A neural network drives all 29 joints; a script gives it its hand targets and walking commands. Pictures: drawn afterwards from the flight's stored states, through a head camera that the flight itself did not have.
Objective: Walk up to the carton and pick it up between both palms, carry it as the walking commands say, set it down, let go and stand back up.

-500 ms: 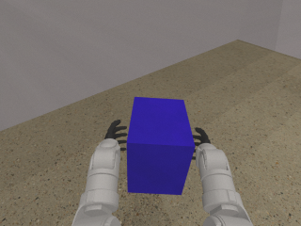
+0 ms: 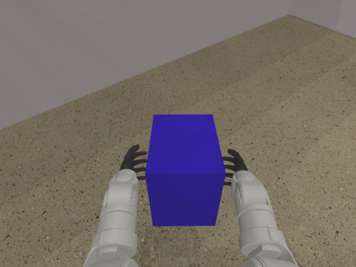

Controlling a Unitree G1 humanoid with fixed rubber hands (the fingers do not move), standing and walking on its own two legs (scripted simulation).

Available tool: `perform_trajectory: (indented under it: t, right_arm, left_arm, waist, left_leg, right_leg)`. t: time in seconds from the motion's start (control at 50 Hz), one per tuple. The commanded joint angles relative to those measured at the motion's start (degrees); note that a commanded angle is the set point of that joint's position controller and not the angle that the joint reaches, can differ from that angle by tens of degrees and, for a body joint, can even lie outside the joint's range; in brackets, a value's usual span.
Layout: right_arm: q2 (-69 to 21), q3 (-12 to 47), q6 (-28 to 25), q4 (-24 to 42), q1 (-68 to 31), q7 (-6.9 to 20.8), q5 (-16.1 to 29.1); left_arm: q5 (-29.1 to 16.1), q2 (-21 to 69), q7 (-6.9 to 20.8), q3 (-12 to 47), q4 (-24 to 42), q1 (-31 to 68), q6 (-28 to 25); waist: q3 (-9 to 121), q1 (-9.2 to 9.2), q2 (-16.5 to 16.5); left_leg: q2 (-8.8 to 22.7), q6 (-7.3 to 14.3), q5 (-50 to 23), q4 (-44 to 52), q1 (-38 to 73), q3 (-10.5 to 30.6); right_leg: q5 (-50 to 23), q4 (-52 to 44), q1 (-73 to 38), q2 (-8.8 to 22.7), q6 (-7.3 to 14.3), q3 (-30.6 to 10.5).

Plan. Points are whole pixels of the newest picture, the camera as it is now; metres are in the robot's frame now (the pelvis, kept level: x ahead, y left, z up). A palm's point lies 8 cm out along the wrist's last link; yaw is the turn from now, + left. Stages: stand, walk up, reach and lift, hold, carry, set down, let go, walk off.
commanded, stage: set down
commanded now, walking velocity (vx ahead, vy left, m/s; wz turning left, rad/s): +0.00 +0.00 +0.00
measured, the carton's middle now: (183, 168) +0.39 +0.00 -0.09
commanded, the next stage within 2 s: none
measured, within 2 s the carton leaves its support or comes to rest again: neither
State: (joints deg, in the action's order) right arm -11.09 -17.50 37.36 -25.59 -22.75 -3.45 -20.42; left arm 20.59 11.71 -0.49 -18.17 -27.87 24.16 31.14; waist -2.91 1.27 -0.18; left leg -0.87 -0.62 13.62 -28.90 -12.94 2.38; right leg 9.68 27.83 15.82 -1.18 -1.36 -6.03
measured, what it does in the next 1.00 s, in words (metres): lowers itself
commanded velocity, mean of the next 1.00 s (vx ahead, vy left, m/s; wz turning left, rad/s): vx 0.00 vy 0.00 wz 0.00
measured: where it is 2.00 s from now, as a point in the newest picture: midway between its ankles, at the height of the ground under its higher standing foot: outside the picture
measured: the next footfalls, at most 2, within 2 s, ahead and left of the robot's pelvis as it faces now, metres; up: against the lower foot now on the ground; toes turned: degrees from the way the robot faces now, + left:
none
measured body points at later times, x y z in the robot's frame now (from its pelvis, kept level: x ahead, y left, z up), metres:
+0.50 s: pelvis -0.02 -0.01 -0.03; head +0.14 -0.03 +0.39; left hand +0.35 +0.12 -0.10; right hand +0.35 -0.15 -0.11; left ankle +0.02 +0.12 -0.74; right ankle +0.06 -0.13 -0.74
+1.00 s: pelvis -0.04 -0.02 -0.10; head +0.19 -0.03 +0.29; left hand +0.38 +0.12 -0.17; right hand +0.39 -0.14 -0.19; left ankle +0.02 +0.12 -0.74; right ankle +0.06 -0.13 -0.74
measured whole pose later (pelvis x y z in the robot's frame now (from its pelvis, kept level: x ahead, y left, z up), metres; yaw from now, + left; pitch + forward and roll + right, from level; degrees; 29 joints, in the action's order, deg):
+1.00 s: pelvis -0.04 -0.02 -0.10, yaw +2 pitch +34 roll +3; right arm -11.1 -25.2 18.5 -28.8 -41.6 -9.2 -19.9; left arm 20.3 13.9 -8.9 -26.8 -30.5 42.3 14.8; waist 4.6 1.3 -0.2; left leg -2.4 -1.3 19.4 -60.5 -75.0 2.4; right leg 15.5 60.3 78.5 -2.4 -1.1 -5.9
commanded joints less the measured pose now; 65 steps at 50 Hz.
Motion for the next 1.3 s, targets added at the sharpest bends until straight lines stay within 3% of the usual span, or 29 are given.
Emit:
perform_trajectory:
  t: [0.0, 0.06, 0.14, 0.16, 0.18, 0.24, 0.28, 0.36, 0.38, 0.4, 0.42, 0.44, 0.48, 0.5, 0.58, 0.6, 0.64, 0.66, 0.7, 0.74, 0.76, 0.78, 0.84, 0.88, 1.0, 1.18, 1.22, 1.24, 1.28]
  right_arm:
    - [-49.61, 20.66, -12.18, -3.1, -37.06, 15.1, 10.6]
    - [-50.86, 19.0, -15.33, -4.38, -38.74, 14.07, 9.05]
    - [-50.29, 24.48, -19.31, -0.16, -39.36, 14.47, 11.25]
    - [-47.53, 20.36, -20.29, -1.07, -38.75, 13.65, 8.07]
    - [-49.87, 23.59, -21.15, -2.35, -37.36, 13.62, 8.99]
    - [-49.34, 24.69, -23.6, -1.19, -36.96, 13.29, 9.86]
    - [-49.81, 25.61, -24.51, -3.19, -38.76, 13.66, 11.27]
    - [-49.21, 28.84, -26.59, 1.58, -46.52, 13.52, 11.8]
    - [-52.13, 31.22, -26.6, -0.78, -45.34, 13.96, 13.02]
    - [-50.45, 28.74, -26.18, -0.63, -44.73, 13.71, 11.21]
    - [-49.57, 29.12, -26.73, -1.02, -45.75, 13.76, 11.34]
    - [-49.97, 28.43, -26.73, -0.8, -45.8, 13.91, 11.5]
    - [-55.46, 29.66, -26.34, -2.32, -48.11, 12.9, 11.52]
    - [-52.33, 27.19, -26.83, -2.05, -45.73, 13.23, 8.44]
    - [-53.36, 25.61, -26.59, -5.86, -47.9, 13.41, 8.76]
    - [-56.49, 29.71, -25.74, -5.75, -51.28, 13.65, 9.94]
    - [-55.84, 26.6, -25.38, -8.27, -51.76, 14.03, 8.66]
    - [-53.8, 25.02, -24.96, -6.63, -50.71, 13.97, 7.22]
    - [-52.99, 25.2, -24.28, -10.69, -50.97, 15.35, 6.98]
    - [-55.34, 25.2, -23.3, -9.98, -53.07, 15.36, 7.55]
    - [-52.12, 22.41, -23.74, -9.81, -54.8, 15.76, 6.61]
    - [-54.97, 27.42, -24.09, -5.35, -57.61, 15.51, 9.5]
    - [-53.54, 26.75, -23.4, -8.21, -54.67, 15.74, 8.01]
    - [-51.55, 26.57, -23.15, -8.42, -59.95, 16.51, 9.25]
    - [-50.29, 25.71, -23.72, -8.51, -61.54, 16.51, 9.19]
    - [-49.16, 30.61, -23.02, -5.54, -70.66, 16.74, 13.5]
    - [-48.78, 27.79, -22.64, -9.33, -67.26, 16.43, 11.18]
    - [-48.48, 29.31, -22.89, -7.74, -67.98, 16.83, 12.41]
    - [-50.3, 26.67, -21.72, -10.72, -64.37, 16.13, 11.01]
  left_arm:
    - [-6.83, 57.59, 13.98, 18.66, -11.78, 23.47, -6.01]
    - [-7.4, 56.33, 13.79, 18.55, -11.6, 28.87, -8.88]
    - [-4.97, 54.75, 12.64, 18.53, -11.31, 22.33, -11.81]
    - [-6.29, 55.06, 12.41, 18.65, -11.5, 25.69, -13.63]
    - [-6.53, 55.1, 12.56, 20.92, -9.21, 27.33, -14.68]
    - [-9.45, 54.84, 12.36, 25.25, -6.73, 31.24, -17.42]
    - [-8.92, 55.22, 11.74, 24.92, -6.54, 30.95, -17.72]
    - [-7.94, 57.22, 11.39, 24.9, -10.64, 32.12, -18.46]
    - [-8.55, 57.65, 11.03, 25.65, -8.83, 32.47, -19.6]
    - [-8.16, 58.58, 11.6, 25.1, -11.35, 31.31, -18.47]
    - [-5.49, 57.07, 11.7, 22.31, -14.06, 28.68, -18.49]
    - [-6.66, 57.49, 11.89, 22.48, -15.14, 28.71, -18.71]
    - [-7.59, 54.61, 12.7, 22.06, -10.76, 35.28, -19.81]
    - [-6.31, 56.76, 12.91, 22.57, -10.37, 35.88, -19.93]
    - [-9.88, 53.94, 13.48, 25.09, -5.69, 46.17, -20.77]
    - [-7.86, 52.22, 13.3, 22.3, -5.01, 43.61, -21.08]
    - [-6.79, 52.18, 13.61, 20.92, -9.4, 44.16, -19.51]
    - [-7.34, 55.29, 13.92, 21.54, -8.71, 45.57, -19.01]
    - [-6.31, 55.63, 13.28, 21.72, -10.11, 44.23, -18.08]
    - [-5.51, 54.65, 13.68, 19.74, -12.88, 43.56, -17.18]
    - [-7.97, 53.68, 14.45, 20.22, -12.75, 49.32, -16.96]
    - [-7.43, 55.19, 13.85, 21.54, -12.05, 46.83, -17.32]
    - [-7.32, 56.03, 13.95, 21.34, -11.42, 46.99, -17.24]
    - [-5.38, 56.75, 13.75, 18.97, -14.74, 46.48, -16.12]
    - [-11.91, 57.29, 13.51, 24.19, -10.35, 56.62, -17.61]
    - [-11.5, 55.12, 12.96, 24.11, -10.71, 57.34, -16.2]
    - [-12.32, 56.8, 12.64, 24.6, -10.76, 58.87, -15.97]
    - [-12.22, 59.04, 12.44, 24.5, -10.08, 58.64, -15.56]
    - [-13.87, 54.09, 12.23, 24.4, -10.78, 61.42, -15.62]
  waist:
    - [18.66, -1.96, -1.13]
    - [23.5, -4.4, -0.33]
    - [29.35, 0.48, -1.31]
    - [30.82, -4.85, 2.19]
    - [34.03, -3.05, 0.34]
    - [39.47, -5.88, 2.66]
    - [38.3, -1.98, -0.18]
    - [43.38, -2.47, 1.48]
    - [45.71, 1.93, 0.39]
    - [42.25, -1.2, 1.39]
    - [39.4, 1.47, -0.73]
    - [44.7, -0.21, 2.25]
    - [45.57, 1.54, 5.11]
    - [45.81, -1.56, 1.55]
    - [50.09, -4.18, 2.52]
    - [52.23, 1.65, 3.83]
    - [48.94, 1.21, 2.48]
    - [50.18, -2.71, 1.68]
    - [47.17, 0.09, 0.68]
    - [47.68, -0.44, 2.9]
    - [48.82, -3.41, 4.54]
    - [54.14, -0.01, 2.06]
    - [55.11, -0.43, 4.33]
    - [52.6, 1.98, 1.02]
    - [62.68, -3.55, 1.71]
    - [66.69, 0.81, 1.4]
    - [66.88, -3.17, 3.6]
    - [69.47, 0.45, -1.6]
    - [68.51, -4.46, 4.74]
  left_leg:
    - [-4.84, 1.62, -5.68, 1.48, -6.52, 3.46]
    - [-5.4, 1.62, -2.29, -0.75, -10.34, 2.57]
    - [-5.8, 1.56, -11.98, -3.95, -11.58, 2.36]
    - [-5.78, 1.45, -10.72, -3.82, -12.53, 3.4]
    - [-5.98, 1.41, -12.19, -4.91, -13.2, 2.62]
    - [-5.43, 1.46, -16.05, -7.64, -12.11, 3.89]
    - [-5.92, 1.43, -14.88, -8.23, -15.34, 3.16]
    - [-6.5, 1.02, -9.59, -11.04, -20.43, 3.71]
    - [-7.53, 0.92, -13.23, -12.19, -19.23, 1.64]
    - [-6.92, 1.37, -11.19, -12.82, -20.65, 2.8]
    - [-7.33, 1.7, -11.02, -12.19, -25.52, 2.46]
    - [-7.11, 1.6, -10.46, -13.11, -25.05, 2.07]
    - [-7.74, 3.08, -6.94, -15.23, -28.46, 1.55]
    - [-7.45, 1.74, -8.69, -15.32, -31.49, 1.59]
    - [-7.27, 1.69, -2.34, -18.66, -35.56, 1.2]
    - [-7.72, 2.03, -2.35, -19.98, -35.68, -0.36]
    - [-7.72, 2.26, 3.23, -21.03, -39.63, -0.55]
    - [-6.99, 1.86, 2.52, -20.53, -40.15, 0.55]
    - [-7.75, 1.0, 1.48, -21.52, -39.94, 0.09]
    - [-7.52, 1.4, 5.77, -23.17, -42.61, -0.73]
    - [-7.46, 1.47, 5.09, -24.11, -43.95, -0.31]
    - [-7.83, 1.58, 3.53, -25.21, -42.52, -0.89]
    - [-8.09, 0.59, -2.44, -27.59, -47.15, -1.62]
    - [-7.55, 1.35, 3.01, -28.28, -46.42, -1.27]
    - [-8.8, -0.1, -2.1, -33.93, -50.76, -1.58]
    - [-9.06, 0.06, -1.11, -39.48, -57.12, -2.94]
    - [-9.26, -0.6, -0.44, -40.62, -58.25, -1.88]
    - [-9.49, -0.92, -4.37, -40.38, -56.96, -2.95]
    - [-9.34, -0.28, -0.19, -42.87, -60.57, -2.13]
  right_leg:
    - [-2.64, 2.05, -1.26, -4.27, 1.74, 2.36]
    - [-1.9, 2.68, -1.33, -3.63, 2.05, 1.55]
    - [-9.44, 7.25, 1.16, -5.01, 1.69, 3.16]
    - [-9.17, 6.89, 3.74, -5.4, 1.5, 3.14]
    - [-11.17, 7.5, 3.57, -4.93, 1.45, 2.61]
    - [-13.99, 10.14, 6.35, -6.06, 0.6, 3.72]
    - [-12.1, 10.92, 8.82, -5.47, 1.33, 2.68]
    - [-8.43, 14.86, 10.69, -6.43, 0.78, 4.42]
    - [-11.34, 14.44, 10.57, -6.42, 0.71, 2.71]
    - [-8.49, 15.56, 12.96, -6.76, 0.86, 3.75]
    - [-8.11, 14.97, 13.84, -6.03, 0.86, 3.0]
    - [-8.88, 15.37, 13.02, -6.1, 0.31, 2.89]
    - [-6.62, 16.57, 11.77, -5.73, -0.72, 1.88]
    - [-9.91, 17.14, 13.54, -5.97, 0.53, 2.19]
    - [-3.54, 20.82, 16.18, -6.31, 0.34, 3.5]
    - [-1.44, 21.12, 15.45, -6.0, -0.05, 2.44]
    - [3.26, 22.79, 20.22, -5.62, 0.19, 2.68]
    - [2.82, 22.63, 19.66, -5.84, 1.05, 2.96]
    - [2.62, 24.43, 26.5, -6.38, 1.47, 3.88]
    - [6.78, 24.19, 25.53, -6.05, 0.88, 3.03]
    - [5.14, 25.79, 28.19, -6.73, 0.23, 4.66]
    - [3.66, 26.67, 24.41, -6.23, 0.41, 3.25]
    - [-2.66, 28.2, 24.4, -6.64, 0.27, 3.61]
    - [5.22, 30.2, 31.66, -6.02, 0.58, 3.94]
    - [-1.28, 35.81, 34.26, -6.8, 0.71, 5.3]
    - [-0.8, 40.77, 39.76, -6.09, -0.1, 5.08]
    - [-0.73, 42.3, 41.52, -6.71, -0.07, 6.74]
    - [-2.79, 42.26, 40.88, -6.28, 0.93, 5.23]
    - [-1.62, 43.15, 40.09, -6.48, -0.56, 6.18]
